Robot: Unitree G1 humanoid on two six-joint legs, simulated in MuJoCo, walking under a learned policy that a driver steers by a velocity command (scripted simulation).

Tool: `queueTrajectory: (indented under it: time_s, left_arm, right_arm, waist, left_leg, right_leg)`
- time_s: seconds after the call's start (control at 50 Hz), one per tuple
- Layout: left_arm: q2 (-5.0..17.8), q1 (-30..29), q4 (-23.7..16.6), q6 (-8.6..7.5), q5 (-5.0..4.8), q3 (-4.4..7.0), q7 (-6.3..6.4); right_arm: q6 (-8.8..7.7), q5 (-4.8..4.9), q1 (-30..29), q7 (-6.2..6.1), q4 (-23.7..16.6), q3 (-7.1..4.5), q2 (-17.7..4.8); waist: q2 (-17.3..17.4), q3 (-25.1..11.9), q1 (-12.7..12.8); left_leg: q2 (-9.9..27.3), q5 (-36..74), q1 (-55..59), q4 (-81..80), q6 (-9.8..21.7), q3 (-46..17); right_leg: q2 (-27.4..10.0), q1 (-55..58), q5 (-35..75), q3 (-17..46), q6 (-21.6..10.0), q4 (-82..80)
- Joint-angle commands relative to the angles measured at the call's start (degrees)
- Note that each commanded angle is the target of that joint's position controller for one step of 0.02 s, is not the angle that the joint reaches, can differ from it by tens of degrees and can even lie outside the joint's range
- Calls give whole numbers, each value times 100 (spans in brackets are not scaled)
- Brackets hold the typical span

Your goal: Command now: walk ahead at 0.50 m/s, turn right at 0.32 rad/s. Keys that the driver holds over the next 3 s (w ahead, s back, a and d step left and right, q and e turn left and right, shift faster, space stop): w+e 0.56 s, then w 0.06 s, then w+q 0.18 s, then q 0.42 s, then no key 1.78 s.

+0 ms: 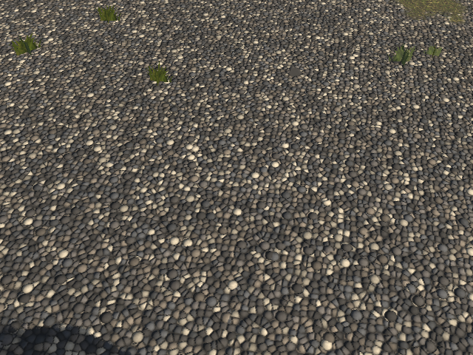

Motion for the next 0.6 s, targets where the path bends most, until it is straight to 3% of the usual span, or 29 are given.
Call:
queueTrajectory:
  time_s: [0.02,0.04,0.06,0.08,0.1,0.12,0.14,0.2,0.24,0.3,0.34,0.36,0.38,0.4,0.42,0.44,0.46,0.48,0.5,0.52,0.54,0.56,0.58,0.6]
  left_arm:
    - [116,359,-241,57,38,65,-61]
    - [241,10,-385,-2,-49,147,-98]
    - [214,-184,-417,-44,-24,131,-124]
    - [204,-324,-483,-65,23,138,-134]
    - [131,-433,-502,-86,115,109,-179]
    - [45,-563,-546,-93,175,79,-239]
    - [-30,-700,-595,-89,167,43,-295]
    - [46,-1144,-863,-20,136,28,-437]
    - [41,-1580,-1056,37,114,-5,-542]
    - [-143,-2087,-1191,74,52,-110,-667]
    - [-120,-1884,-1091,68,50,-119,-700]
    - [44,-1424,-923,71,118,-45,-674]
    - [291,-637,-671,66,168,102,-601]
    - [617,401,-305,77,188,278,-484]
    - [1010,950,-104,115,243,385,-364]
    - [1565,1023,-172,-10,344,324,-337]
    - [1337,1712,-308,-4,181,330,-397]
    - [1391,1989,-102,79,129,368,-319]
    - [1187,1191,-245,111,83,307,-219]
    - [797,163,-743,11,158,127,-186]
    - [793,-410,-941,-87,273,115,-186]
    - [703,-709,-924,-95,197,94,-171]
    - [680,-830,-900,-94,183,88,-132]
    - [669,-850,-886,-115,172,89,-79]
  right_arm:
    - [-181,-62,43,-104,-190,-211,-837]
    - [-225,-1,11,-157,-188,-181,-731]
    - [-248,-2,61,-210,-161,-188,-755]
    - [-237,12,-19,-295,-154,-192,-810]
    - [-205,19,-50,-361,-153,-186,-816]
    - [-196,16,65,-411,-124,-191,-819]
    - [-182,35,220,-452,-61,-179,-782]
    - [-143,31,502,-489,-33,-194,-808]
    - [-45,82,776,-547,22,-213,-768]
    - [130,74,997,-563,0,-195,-735]
    - [232,121,809,-555,-111,-192,-886]
    - [249,133,794,-526,-122,-199,-1005]
    - [256,157,810,-479,-146,-222,-1096]
    - [221,205,672,-381,-62,-219,-1154]
    - [116,195,712,-319,-9,-207,-872]
    - [-60,25,1509,-227,-313,-10,-460]
    - [-217,184,1083,-140,-651,12,-960]
    - [-292,383,499,-121,-938,56,-874]
    - [-261,398,-67,-221,-1040,71,-840]
    - [-231,311,-166,-311,-965,12,-1078]
    - [-130,156,14,-367,-868,-30,-1126]
    - [5,-13,75,-406,-819,-75,-1004]
    - [57,-67,137,-408,-822,-64,-889]
    - [57,-103,-13,-402,-856,-11,-737]
  waist:
    - [365,156,181]
    - [482,405,231]
    - [609,386,133]
    - [580,541,200]
    - [518,448,165]
    - [470,411,78]
    - [484,419,26]
    - [500,641,-160]
    - [437,796,-374]
    - [347,942,-636]
    - [320,857,-510]
    - [364,576,-329]
    - [346,164,34]
    - [271,-394,645]
    - [-645,-520,969]
    - [-1515,-1689,433]
    - [-875,-3176,1094]
    - [-594,-3065,1042]
    - [-168,-2178,703]
    - [402,-1510,430]
    - [383,-1135,95]
    - [529,-555,-184]
    - [289,-347,-322]
    - [178,-232,-266]
  left_leg:
    - [1821,1686,218,-891,1124,-1065]
    - [1716,1204,409,-962,846,-928]
    - [1715,1131,569,-888,747,-836]
    - [1465,1010,192,-900,617,-411]
    - [1319,929,-30,-707,526,-103]
    - [1340,800,-143,-580,518,42]
    - [1441,684,-164,-448,530,40]
    - [1758,365,582,167,491,1]
    - [1967,242,1044,652,393,55]
    - [2043,189,1106,1310,217,145]
    - [1997,979,950,1878,25,355]
    - [1886,1746,897,2551,-54,472]
    - [1818,2516,688,3534,-66,503]
    - [1544,2581,73,5041,-239,659]
    - [713,-1190,-1848,7715,-647,604]
    - [511,-3937,-3975,9522,-807,-450]
    - [442,-3505,-4221,9307,-804,-1376]
    - [576,-2773,-4656,8422,-669,-1439]
    - [824,-2146,-4898,7905,-597,-1189]
    - [953,-1075,-4460,7119,-510,-1350]
    - [1039,-1014,-3872,6860,-549,-1475]
    - [1165,-953,-3258,5879,-743,-1453]
    - [1251,-993,-2766,5111,-827,-1366]
    - [1209,-729,-2371,4270,-896,-1191]
  right_leg:
    - [-257,-717,749,360,78,-181]
    - [-258,-1143,1159,639,14,-731]
    - [-195,-1330,1542,602,-17,-998]
    - [-91,-1081,2192,463,19,-1614]
    - [-16,-673,2860,143,-5,-1983]
    - [0,-478,3366,-29,-21,-2147]
    - [-4,-423,3635,-29,-52,-2189]
    - [-48,-1172,3411,86,-192,-2580]
    - [-93,-1601,3507,86,-209,-2899]
    - [-34,-1420,3404,-311,-175,-3343]
    - [73,-652,3255,-586,-216,-3772]
    - [259,90,3324,-779,-266,-3867]
    - [485,1137,3142,-958,-349,-3790]
    - [665,2793,3622,-1165,-597,-4082]
    - [136,4648,4827,-451,-1120,-3919]
    - [-886,6959,7667,989,-1895,-1810]
    - [-1440,7644,6125,2123,-2739,-2290]
    - [-1443,7146,2242,2924,-2544,-3686]
    - [-1321,6023,244,3274,-2171,-4339]
    - [-1475,4466,280,3273,-2063,-4600]
    - [-1512,3251,976,3464,-2179,-4546]
    - [-1024,1993,1533,2600,-1994,-4648]
    - [-796,1287,1828,2014,-1849,-4694]
    - [-500,861,2321,1439,-1716,-4736]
